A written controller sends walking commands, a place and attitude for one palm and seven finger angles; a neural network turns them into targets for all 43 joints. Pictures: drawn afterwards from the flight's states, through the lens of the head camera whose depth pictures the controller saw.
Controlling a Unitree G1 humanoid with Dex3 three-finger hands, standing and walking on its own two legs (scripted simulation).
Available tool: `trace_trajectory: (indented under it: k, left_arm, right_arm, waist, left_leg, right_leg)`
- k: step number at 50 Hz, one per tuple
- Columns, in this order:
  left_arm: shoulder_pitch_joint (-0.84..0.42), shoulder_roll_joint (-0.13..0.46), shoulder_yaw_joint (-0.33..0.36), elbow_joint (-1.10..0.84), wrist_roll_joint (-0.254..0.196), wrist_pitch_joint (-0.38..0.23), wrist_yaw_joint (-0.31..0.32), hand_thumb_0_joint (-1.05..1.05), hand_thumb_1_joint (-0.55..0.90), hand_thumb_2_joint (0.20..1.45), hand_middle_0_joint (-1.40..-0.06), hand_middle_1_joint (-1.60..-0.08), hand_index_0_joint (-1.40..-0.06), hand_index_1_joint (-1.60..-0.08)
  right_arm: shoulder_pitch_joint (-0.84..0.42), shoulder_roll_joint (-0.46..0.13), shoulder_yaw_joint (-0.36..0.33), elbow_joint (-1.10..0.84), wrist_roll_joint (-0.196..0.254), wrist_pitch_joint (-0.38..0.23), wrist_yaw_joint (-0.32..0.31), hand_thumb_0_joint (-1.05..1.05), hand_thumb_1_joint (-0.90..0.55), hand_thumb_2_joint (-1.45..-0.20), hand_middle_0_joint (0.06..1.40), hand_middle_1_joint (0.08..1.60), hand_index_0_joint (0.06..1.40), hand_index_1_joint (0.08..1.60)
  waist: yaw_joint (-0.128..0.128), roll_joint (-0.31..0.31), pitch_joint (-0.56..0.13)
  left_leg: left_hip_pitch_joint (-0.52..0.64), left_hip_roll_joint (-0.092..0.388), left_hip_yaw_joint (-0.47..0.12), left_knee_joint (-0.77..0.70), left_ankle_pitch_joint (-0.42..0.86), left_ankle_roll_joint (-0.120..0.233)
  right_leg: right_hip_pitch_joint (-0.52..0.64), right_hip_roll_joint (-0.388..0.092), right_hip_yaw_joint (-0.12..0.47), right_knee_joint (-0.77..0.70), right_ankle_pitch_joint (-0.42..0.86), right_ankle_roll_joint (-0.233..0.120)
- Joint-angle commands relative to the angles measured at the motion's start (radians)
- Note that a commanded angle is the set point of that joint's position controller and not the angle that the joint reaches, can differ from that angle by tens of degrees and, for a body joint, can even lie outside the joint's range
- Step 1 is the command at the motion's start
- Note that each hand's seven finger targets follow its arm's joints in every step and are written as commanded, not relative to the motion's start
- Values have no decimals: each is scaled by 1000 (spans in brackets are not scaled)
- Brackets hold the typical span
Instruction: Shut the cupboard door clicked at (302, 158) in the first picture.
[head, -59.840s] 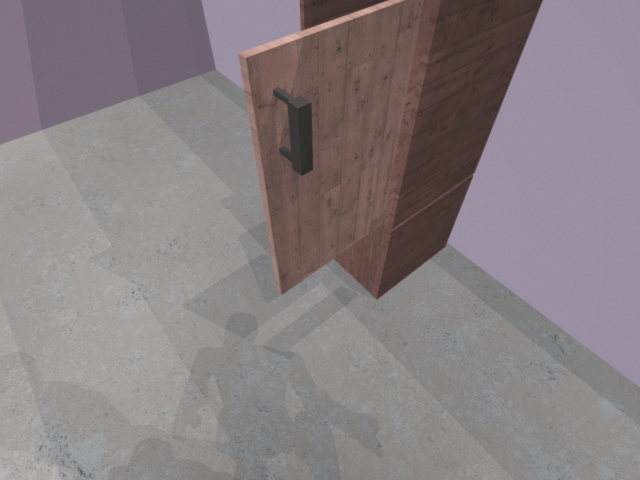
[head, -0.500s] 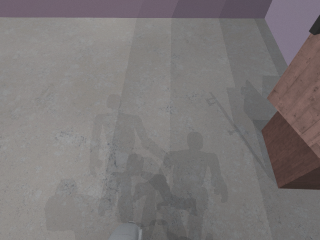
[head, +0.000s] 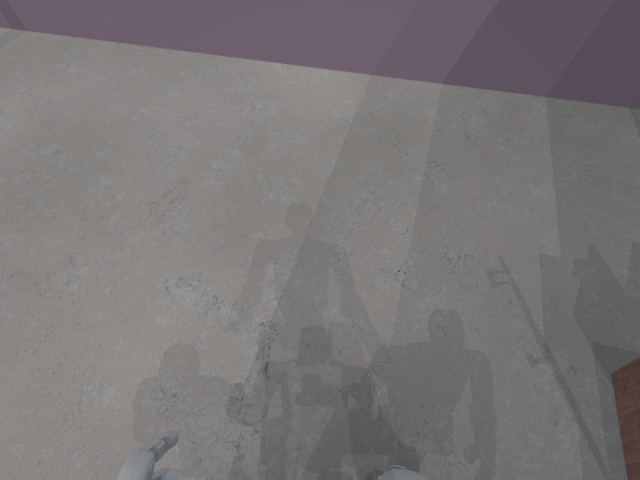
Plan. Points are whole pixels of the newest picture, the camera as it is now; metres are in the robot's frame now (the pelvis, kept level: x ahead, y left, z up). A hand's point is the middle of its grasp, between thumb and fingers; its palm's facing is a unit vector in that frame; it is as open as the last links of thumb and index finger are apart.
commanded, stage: walk to a spot facing it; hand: left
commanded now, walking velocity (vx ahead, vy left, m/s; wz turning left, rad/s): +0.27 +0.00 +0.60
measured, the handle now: out of the picture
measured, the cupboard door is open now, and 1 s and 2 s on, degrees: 22 22 22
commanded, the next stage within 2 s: turn to face it in 0.32 s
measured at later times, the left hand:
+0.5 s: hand out of the picture +0.10 +0.24 -0.18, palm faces +0.34 -0.91 -0.23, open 7.3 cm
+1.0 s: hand (183, 392) +0.26 +0.24 -0.15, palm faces +0.12 -0.97 -0.21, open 7.3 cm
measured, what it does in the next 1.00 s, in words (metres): walks ahead: left foot, then right foot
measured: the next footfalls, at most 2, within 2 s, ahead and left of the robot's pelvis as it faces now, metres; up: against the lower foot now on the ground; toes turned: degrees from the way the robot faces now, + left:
left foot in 0.40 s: +0.24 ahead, +0.14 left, +0.00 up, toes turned +21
right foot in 0.84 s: +0.27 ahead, -0.07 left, +0.00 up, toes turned +5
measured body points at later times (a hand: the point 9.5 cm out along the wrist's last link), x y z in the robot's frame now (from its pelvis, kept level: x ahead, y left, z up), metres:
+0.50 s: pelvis +0.15 +0.04 +0.00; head +0.21 +0.09 +0.44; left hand +0.09 +0.29 -0.16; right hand +0.37 -0.16 -0.12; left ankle +0.20 +0.13 -0.72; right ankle +0.11 -0.12 -0.64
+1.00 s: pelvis +0.23 +0.05 +0.02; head +0.28 +0.05 +0.46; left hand +0.26 +0.29 -0.14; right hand +0.31 -0.21 -0.13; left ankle +0.19 +0.16 -0.67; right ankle +0.23 -0.07 -0.72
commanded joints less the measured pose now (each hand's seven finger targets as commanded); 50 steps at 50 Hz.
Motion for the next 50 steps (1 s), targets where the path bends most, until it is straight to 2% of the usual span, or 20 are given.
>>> trace_trajectory:
  k: [1,2,4,9,14,17,18,19,20,21,23,26,34,39,41,42,43,44,47,50]
  left_arm:
    - [152,184,54,-6,5,-3,42,0,900,900,-200,-300,-200,-300]
    - [103,126,37,-12,4,-9,44,0,900,900,-200,-300,-200,-300]
    - [109,85,30,4,4,-24,45,0,900,900,-200,-300,-200,-300]
    - [197,77,31,64,0,-34,53,0,900,900,-200,-300,-200,-300]
    - [202,133,31,65,-2,-16,53,0,900,900,-200,-300,-200,-300]
    - [166,184,43,45,-6,-7,53,0,900,900,-200,-300,-200,-300]
    - [149,193,46,37,-9,0,52,0,900,900,-200,-300,-200,-300]
    - [160,169,43,11,-19,7,47,0,900,900,-200,-300,-200,-300]
    - [153,101,24,-38,-30,16,41,0,900,900,-200,-300,-200,-300]
    - [108,121,23,-69,-19,26,58,0,900,900,-200,-300,-200,-300]
    - [149,80,17,-17,-12,41,62,0,900,900,-200,-300,-200,-300]
    - [198,45,3,70,-4,69,47,0,900,900,-200,-300,-200,-300]
    - [143,28,-1,90,-4,91,33,0,900,900,-200,-300,-200,-300]
    - [154,29,19,71,-4,77,26,0,900,900,-200,-300,-200,-300]
    - [185,81,33,70,0,63,30,0,900,900,-200,-300,-200,-300]
    - [181,144,41,71,6,55,36,0,900,900,-200,-300,-200,-300]
    - [209,179,49,75,2,54,42,0,900,900,-200,-300,-200,-300]
    - [221,175,59,86,2,50,54,0,900,900,-200,-300,-200,-300]
    - [153,154,57,70,-4,59,61,0,900,900,-200,-300,-200,-300]
    - [107,165,63,49,-1,65,57,0,900,900,-200,-300,-200,-300]
  right_arm:
    - [-91,-87,-34,-123,-6,-36,8,0,-900,-900,200,300,200,300]
    - [-96,-74,-31,-102,-8,-28,15,0,-900,-900,200,300,200,300]
    - [-72,-37,-23,-80,-5,-18,24,0,-900,-900,200,300,200,300]
    - [-166,9,-8,-115,-3,-3,32,0,-900,-900,200,300,200,300]
    - [-250,-10,5,-163,2,-2,45,0,-900,-900,200,300,200,300]
    - [-173,-58,-7,-163,-2,-6,38,0,-900,-900,200,300,200,300]
    - [-88,-102,-19,-144,-5,-6,36,0,-900,-900,200,300,200,300]
    - [9,-201,-44,-132,-15,-14,26,0,-900,-900,200,300,200,300]
    - [85,-323,-69,-126,-13,-16,14,0,-900,-900,200,300,200,300]
    - [112,-323,-58,-114,1,-7,4,0,-900,-900,200,300,200,300]
    - [-81,-237,-34,-171,1,-21,-22,0,-900,-900,200,300,200,300]
    - [-177,-123,10,-165,-2,-32,-36,0,-900,-900,200,300,200,300]
    - [-157,-130,-1,-94,-3,-3,-38,0,-900,-900,200,300,200,300]
    - [-137,-132,-24,-85,1,4,-41,0,-900,-900,200,300,200,300]
    - [-135,-105,-26,-96,10,5,-36,0,-900,-900,200,300,200,300]
    - [-140,-60,-21,-114,16,5,-31,0,-900,-900,200,300,200,300]
    - [-180,-34,-12,-139,13,13,-29,0,-900,-900,200,300,200,300]
    - [-209,-44,-11,-145,8,17,-36,0,-900,-900,200,300,200,300]
    - [-202,-62,-13,-136,15,10,-39,0,-900,-900,200,300,200,300]
    - [-179,-43,-8,-137,16,9,-37,0,-900,-900,200,300,200,300]
  waist:
    - [62,-256,-33]
    - [32,-165,-28]
    - [16,-159,-65]
    - [30,-129,-62]
    - [45,-188,-53]
    - [-14,-187,-103]
    - [-61,-149,-149]
    - [-106,49,-244]
    - [-123,295,-319]
    - [-123,79,-312]
    - [-35,171,-278]
    - [32,89,-145]
    - [25,92,-52]
    - [37,90,-89]
    - [46,-34,-99]
    - [42,-190,-88]
    - [73,-231,-82]
    - [88,-265,-108]
    - [62,-146,-140]
    - [50,-147,-134]
  left_leg:
    - [-508,60,-11,593,114,21]
    - [-459,89,2,574,191,7]
    - [-422,101,43,499,237,-10]
    - [-470,100,131,251,204,-39]
    - [-359,56,221,-24,221,-18]
    - [-154,-4,259,-145,254,11]
    - [15,-7,238,-237,349,18]
    - [249,143,35,-276,645,95]
    - [372,452,-390,-329,1101,272]
    - [302,476,-350,-334,1021,294]
    - [156,397,-250,-412,661,210]
    - [-30,281,-71,-499,515,137]
    - [-58,321,40,-531,327,137]
    - [8,322,117,-360,509,102]
    - [-60,232,195,-208,381,17]
    - [-173,125,268,-88,162,-35]
    - [-272,48,234,74,-63,-61]
    - [-352,59,146,202,-97,-58]
    - [-388,71,82,272,-6,-76]
    - [-289,59,110,77,26,-86]
  right_leg:
    - [268,-394,562,-527,-593,-98]
    - [206,-343,373,-498,-406,-75]
    - [244,-284,147,-446,-78,-66]
    - [404,-289,-58,-347,523,-84]
    - [440,-297,-134,-264,681,-65]
    - [401,-306,-173,-94,784,-45]
    - [320,-284,-196,61,664,-14]
    - [120,-198,-215,319,324,39]
    - [-150,-29,-126,610,-495,88]
    - [-133,-34,27,651,-477,57]
    - [-160,-65,88,643,-344,60]
    - [-43,-52,100,484,-169,59]
    - [69,24,50,135,-157,42]
    - [157,51,16,-92,-11,30]
    - [236,-35,179,-237,210,-28]
    - [274,-196,374,-285,380,-107]
    - [306,-288,494,-327,508,-208]
    - [369,-279,524,-310,594,-251]
    - [432,-209,403,-248,614,-225]
    - [370,-169,374,-239,555,-195]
